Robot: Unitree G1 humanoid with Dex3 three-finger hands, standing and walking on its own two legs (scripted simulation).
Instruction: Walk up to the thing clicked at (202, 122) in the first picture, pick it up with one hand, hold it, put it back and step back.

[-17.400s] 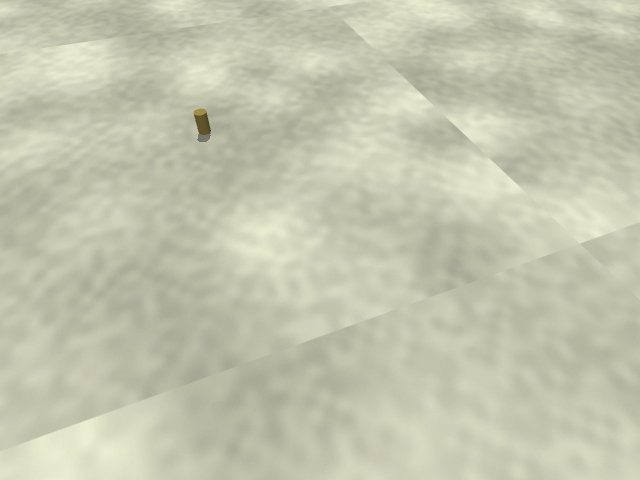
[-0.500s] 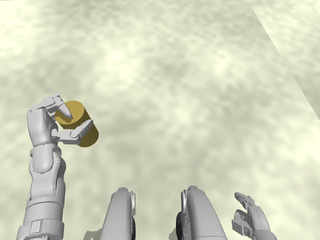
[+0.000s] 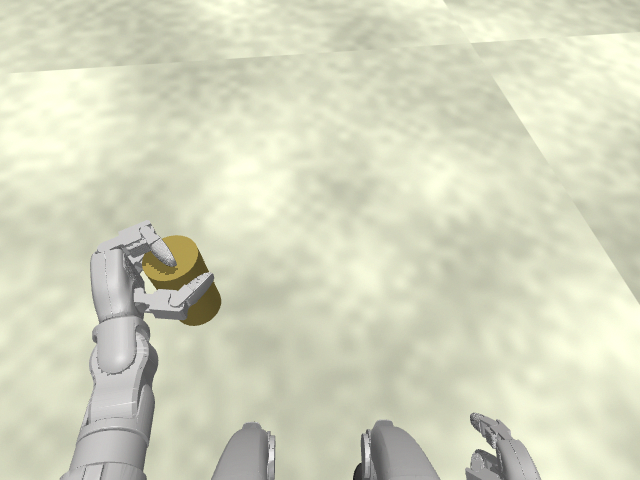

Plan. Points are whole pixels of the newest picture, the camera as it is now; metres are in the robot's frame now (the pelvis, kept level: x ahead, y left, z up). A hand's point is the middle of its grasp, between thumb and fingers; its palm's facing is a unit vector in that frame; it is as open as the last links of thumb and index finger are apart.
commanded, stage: lift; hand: left
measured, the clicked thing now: (185, 283) +0.35 +0.18 -0.01
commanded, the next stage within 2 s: hold in 0.60 s
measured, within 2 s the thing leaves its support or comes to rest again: neither
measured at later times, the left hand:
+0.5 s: hand (173, 246) +0.36 +0.17 +0.07, palm faces +0.25 -0.97 -0.02, open 6.6 cm
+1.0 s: hand (175, 236) +0.36 +0.17 +0.09, palm faces +0.25 -0.97 -0.01, open 6.5 cm
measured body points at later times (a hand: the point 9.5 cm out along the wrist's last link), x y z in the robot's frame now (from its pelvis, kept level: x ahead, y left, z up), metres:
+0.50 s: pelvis +0.02 -0.01 +0.03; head +0.07 +0.00 +0.48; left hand +0.34 +0.22 +0.08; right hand +0.15 -0.25 -0.08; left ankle +0.02 +0.12 -0.65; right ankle +0.03 -0.14 -0.65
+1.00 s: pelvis +0.02 -0.01 +0.04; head +0.07 +0.00 +0.49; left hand +0.34 +0.22 +0.10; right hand +0.15 -0.25 -0.07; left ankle +0.02 +0.12 -0.65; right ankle +0.03 -0.14 -0.65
